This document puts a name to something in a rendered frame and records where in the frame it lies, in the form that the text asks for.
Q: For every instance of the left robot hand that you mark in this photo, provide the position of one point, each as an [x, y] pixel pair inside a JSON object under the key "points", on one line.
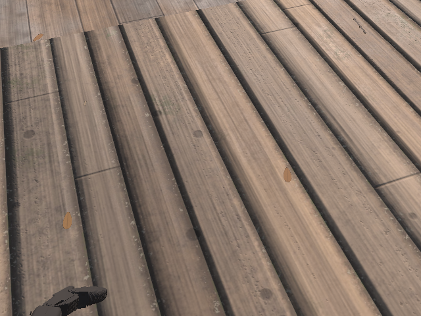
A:
{"points": [[70, 299]]}

